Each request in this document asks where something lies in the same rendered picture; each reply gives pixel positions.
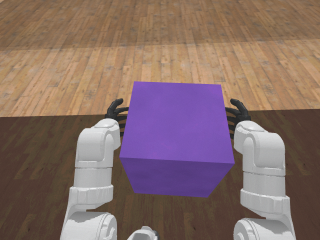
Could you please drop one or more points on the left robot hand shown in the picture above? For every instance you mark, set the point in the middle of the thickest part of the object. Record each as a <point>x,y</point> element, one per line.
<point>112,113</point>

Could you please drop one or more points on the carton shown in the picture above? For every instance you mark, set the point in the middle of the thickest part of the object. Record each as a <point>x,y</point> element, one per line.
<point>176,139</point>

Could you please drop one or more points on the robot right upper arm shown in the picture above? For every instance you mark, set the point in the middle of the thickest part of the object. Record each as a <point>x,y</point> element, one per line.
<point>261,229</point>

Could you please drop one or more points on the right robot forearm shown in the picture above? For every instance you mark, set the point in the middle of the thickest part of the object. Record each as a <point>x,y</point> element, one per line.
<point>263,163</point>

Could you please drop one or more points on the robot left upper arm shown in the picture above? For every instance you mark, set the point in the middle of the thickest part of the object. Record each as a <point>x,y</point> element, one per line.
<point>88,225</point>

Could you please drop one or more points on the left robot thigh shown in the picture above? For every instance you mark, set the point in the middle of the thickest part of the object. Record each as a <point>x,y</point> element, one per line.
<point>143,234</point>

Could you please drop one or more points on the right robot hand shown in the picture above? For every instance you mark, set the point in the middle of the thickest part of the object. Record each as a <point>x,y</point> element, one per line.
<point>241,115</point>

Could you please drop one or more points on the robot left shin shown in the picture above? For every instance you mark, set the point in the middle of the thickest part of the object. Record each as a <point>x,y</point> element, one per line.
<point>147,228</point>

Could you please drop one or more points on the left robot forearm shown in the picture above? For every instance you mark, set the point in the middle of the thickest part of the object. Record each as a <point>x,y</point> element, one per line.
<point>93,168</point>

